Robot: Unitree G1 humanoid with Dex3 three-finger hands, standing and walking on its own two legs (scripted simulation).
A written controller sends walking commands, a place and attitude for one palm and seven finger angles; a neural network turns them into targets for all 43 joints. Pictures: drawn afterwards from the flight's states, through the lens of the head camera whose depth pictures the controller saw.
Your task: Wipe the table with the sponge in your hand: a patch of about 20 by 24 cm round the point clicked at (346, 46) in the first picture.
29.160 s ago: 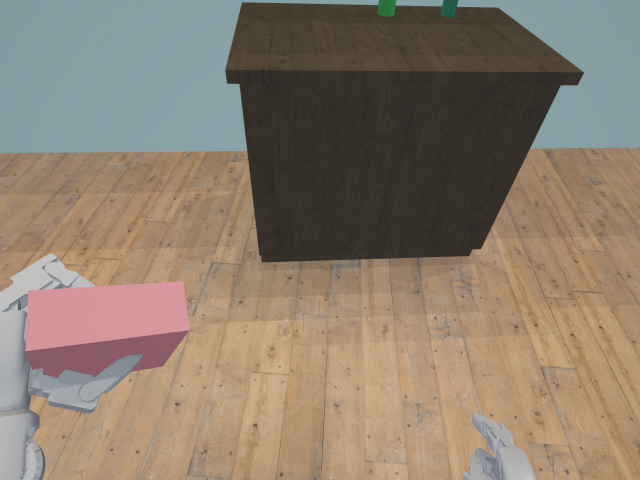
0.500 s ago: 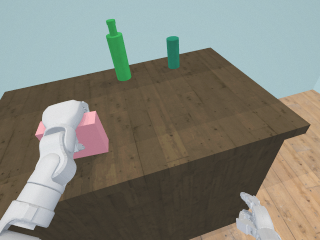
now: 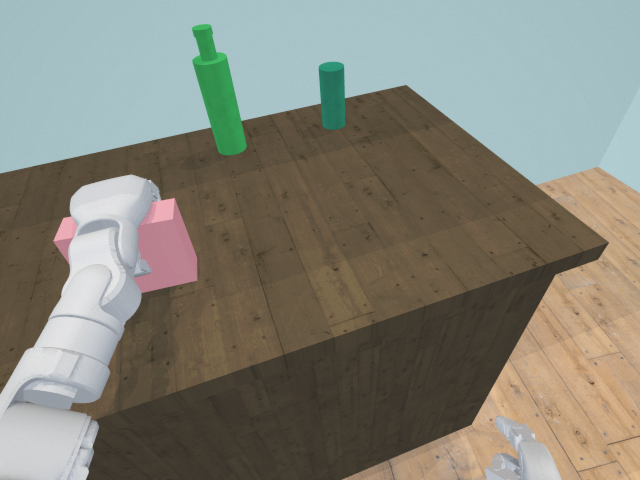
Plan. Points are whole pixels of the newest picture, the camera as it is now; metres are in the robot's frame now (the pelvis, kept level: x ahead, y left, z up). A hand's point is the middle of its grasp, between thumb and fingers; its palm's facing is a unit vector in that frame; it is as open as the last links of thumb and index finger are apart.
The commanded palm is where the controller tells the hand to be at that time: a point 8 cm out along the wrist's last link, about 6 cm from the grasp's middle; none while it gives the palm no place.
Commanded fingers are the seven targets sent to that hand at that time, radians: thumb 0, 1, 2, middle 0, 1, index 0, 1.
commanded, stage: wipe forward along the middle lane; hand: left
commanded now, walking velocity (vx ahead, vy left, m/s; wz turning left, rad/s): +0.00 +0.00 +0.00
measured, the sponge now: (139, 261) +0.36 +0.29 +0.10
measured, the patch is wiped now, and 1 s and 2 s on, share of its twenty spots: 1.00 1.00 1.00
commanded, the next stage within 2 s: slide back across to the first lane in 0.60 s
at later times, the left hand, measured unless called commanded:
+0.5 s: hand (129, 216) +0.41 +0.31 +0.14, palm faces -0.09 -0.02 -1.00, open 8.9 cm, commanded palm +0.39 +0.31 +0.17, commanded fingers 0.00 0.10 1.30 -1.20 -1.60 -1.20 -1.60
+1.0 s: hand (116, 209) +0.42 +0.33 +0.14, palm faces -0.04 -0.02 -1.00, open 8.9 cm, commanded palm +0.39 +0.34 +0.19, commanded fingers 0.00 0.10 1.30 -1.20 -1.60 -1.20 -1.60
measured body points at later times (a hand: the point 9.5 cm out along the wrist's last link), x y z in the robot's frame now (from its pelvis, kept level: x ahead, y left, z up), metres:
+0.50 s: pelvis +0.00 +0.01 +0.00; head +0.01 -0.02 +0.45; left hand +0.41 +0.30 +0.20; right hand +0.14 -0.25 -0.12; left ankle +0.00 +0.13 -0.74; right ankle +0.01 -0.09 -0.74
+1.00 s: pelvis +0.01 +0.02 +0.00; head +0.02 +0.00 +0.45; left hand +0.42 +0.33 +0.20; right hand +0.14 -0.25 -0.12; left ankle +0.00 +0.13 -0.74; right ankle +0.01 -0.09 -0.74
